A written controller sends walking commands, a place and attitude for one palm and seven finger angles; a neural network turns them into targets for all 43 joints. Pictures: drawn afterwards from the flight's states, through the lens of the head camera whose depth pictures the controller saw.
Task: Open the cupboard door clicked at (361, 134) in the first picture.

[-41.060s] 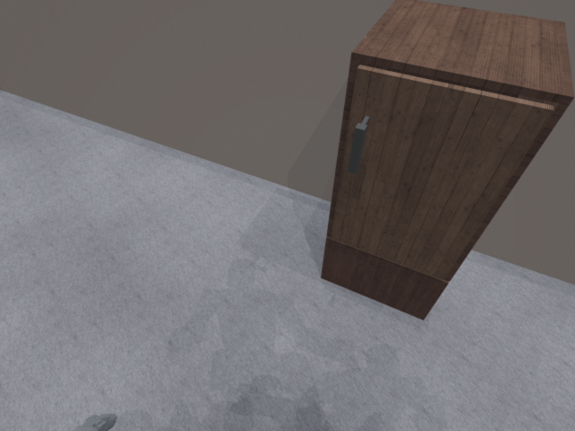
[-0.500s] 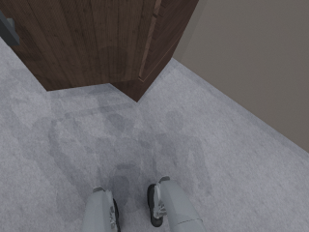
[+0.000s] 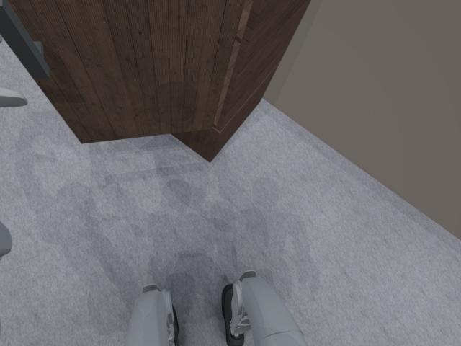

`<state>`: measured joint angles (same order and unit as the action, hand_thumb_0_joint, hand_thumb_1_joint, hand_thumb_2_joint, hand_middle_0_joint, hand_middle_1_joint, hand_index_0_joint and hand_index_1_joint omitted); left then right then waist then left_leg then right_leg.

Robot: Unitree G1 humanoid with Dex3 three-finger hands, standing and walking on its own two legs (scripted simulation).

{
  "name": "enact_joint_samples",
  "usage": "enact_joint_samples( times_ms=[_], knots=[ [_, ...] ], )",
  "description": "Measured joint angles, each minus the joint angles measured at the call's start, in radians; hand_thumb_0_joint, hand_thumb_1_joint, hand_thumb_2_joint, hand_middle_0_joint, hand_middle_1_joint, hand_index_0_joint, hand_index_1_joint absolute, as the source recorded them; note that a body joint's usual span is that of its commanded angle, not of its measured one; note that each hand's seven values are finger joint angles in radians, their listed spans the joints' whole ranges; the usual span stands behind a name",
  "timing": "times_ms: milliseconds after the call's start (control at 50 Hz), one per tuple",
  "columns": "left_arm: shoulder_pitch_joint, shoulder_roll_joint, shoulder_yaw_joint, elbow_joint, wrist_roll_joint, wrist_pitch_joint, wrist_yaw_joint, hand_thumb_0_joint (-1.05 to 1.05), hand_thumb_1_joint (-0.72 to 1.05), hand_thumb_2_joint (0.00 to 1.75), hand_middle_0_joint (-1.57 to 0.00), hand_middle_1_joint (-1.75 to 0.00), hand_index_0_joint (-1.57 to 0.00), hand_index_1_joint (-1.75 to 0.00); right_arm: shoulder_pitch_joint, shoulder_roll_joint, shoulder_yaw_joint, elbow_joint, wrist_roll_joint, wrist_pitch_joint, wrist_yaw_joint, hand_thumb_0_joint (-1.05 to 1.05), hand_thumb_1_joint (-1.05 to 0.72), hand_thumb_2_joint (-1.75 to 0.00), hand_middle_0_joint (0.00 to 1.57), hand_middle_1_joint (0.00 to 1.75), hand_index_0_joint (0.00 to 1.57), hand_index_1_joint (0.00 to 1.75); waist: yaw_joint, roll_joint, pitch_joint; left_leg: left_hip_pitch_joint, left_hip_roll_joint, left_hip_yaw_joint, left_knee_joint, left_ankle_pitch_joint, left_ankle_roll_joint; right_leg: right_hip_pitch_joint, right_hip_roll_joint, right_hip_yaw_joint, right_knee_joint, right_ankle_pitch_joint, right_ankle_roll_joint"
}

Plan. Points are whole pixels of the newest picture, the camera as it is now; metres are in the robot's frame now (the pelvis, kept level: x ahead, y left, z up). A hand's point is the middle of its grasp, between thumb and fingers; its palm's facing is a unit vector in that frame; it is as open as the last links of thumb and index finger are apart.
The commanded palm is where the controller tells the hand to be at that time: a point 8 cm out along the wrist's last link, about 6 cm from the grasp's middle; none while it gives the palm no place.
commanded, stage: move the hooked fingers beside the handle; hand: left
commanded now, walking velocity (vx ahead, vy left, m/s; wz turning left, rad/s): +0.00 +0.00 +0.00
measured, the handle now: (20, 30) +0.58 +0.25 +0.06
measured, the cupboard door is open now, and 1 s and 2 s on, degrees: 48 48 47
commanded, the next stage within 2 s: slide the fingers in behind the handle in 0.08 s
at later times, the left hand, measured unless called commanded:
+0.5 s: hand out of the picture +0.53 +0.29 +0.06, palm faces +0.09 -1.00 +0.00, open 14.0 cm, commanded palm +0.52 +0.31 +0.06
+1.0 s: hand (5, 59) +0.54 +0.27 +0.06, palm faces +0.11 -0.99 +0.01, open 14.0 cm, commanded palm +0.52 +0.28 +0.06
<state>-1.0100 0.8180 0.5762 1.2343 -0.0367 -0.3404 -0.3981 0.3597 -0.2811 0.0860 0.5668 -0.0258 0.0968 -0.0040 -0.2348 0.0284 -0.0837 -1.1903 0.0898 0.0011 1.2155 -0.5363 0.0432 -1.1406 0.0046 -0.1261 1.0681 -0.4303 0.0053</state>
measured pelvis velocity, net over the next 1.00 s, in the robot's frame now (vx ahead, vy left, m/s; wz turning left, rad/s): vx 0.00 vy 0.00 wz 0.00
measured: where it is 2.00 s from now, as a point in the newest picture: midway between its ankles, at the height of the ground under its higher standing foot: (202, 337)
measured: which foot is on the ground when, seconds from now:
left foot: down 0.00-1.00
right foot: down 0.00-1.00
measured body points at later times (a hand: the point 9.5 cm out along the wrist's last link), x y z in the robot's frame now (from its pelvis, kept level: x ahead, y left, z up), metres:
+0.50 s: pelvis -0.01 +0.00 -0.01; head +0.19 +0.05 +0.40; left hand +0.52 +0.34 +0.06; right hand -0.01 -0.27 -0.09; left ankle +0.00 +0.09 -0.64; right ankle +0.03 -0.13 -0.64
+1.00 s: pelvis +0.00 +0.00 +0.00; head +0.18 +0.05 +0.41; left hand +0.52 +0.32 +0.06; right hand -0.01 -0.26 -0.09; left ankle +0.00 +0.09 -0.64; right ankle +0.03 -0.13 -0.64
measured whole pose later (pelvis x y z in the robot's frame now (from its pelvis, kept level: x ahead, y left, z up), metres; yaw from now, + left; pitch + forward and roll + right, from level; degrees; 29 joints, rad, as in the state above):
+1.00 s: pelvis +0.00 +0.00 +0.00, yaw +0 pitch +29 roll -7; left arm -1.01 0.72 0.52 1.22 -0.07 -0.37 -0.33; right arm 0.39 -0.26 0.08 0.61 -0.03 0.09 0.01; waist -0.22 0.03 -0.09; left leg -1.19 0.08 0.00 1.21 -0.54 0.05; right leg -1.14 0.00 -0.12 1.07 -0.43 0.01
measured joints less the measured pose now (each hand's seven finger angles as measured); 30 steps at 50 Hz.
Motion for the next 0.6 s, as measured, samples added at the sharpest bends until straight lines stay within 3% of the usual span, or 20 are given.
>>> enact_joint_samples(
  times_ms=[280,420,600],
  knots=[
    [-0.020,0.067,0.013,0.031,-0.028,0.005,-0.059,-0.01,-0.50,0.30,-0.30,-1.20,-0.30,-1.20,0.014,-0.002,0.013,0.015,0.015,-0.003,-0.007,0.01,-0.90,-0.89,0.20,0.30,0.20,0.30,0.007,-0.001,0.011,-0.029,0.007,-0.004,0.023,-0.001,-0.004,-0.030,0.006,-0.002,0.024,-0.001,-0.006],
    [-0.030,0.028,-0.016,0.005,-0.033,0.011,-0.047,-0.01,-0.50,0.30,-0.30,-1.20,-0.30,-1.20,0.013,-0.005,0.005,0.029,0.010,-0.004,-0.005,0.01,-0.90,-0.89,0.20,0.30,0.20,0.30,0.008,-0.004,0.003,-0.043,0.001,-0.012,0.029,0.001,-0.003,-0.038,0.001,-0.009,0.027,-0.001,-0.005],
    [-0.007,-0.027,-0.018,-0.021,-0.017,0.007,0.018,-0.02,-0.50,0.30,-0.30,-1.20,-0.30,-1.20,0.014,0.003,0.000,0.023,0.001,-0.008,0.004,0.01,-0.90,-0.89,0.20,0.30,0.20,0.30,0.000,-0.002,-0.003,-0.024,0.000,-0.004,0.014,0.004,0.001,-0.021,0.001,-0.001,0.011,0.005,0.000]
  ],
)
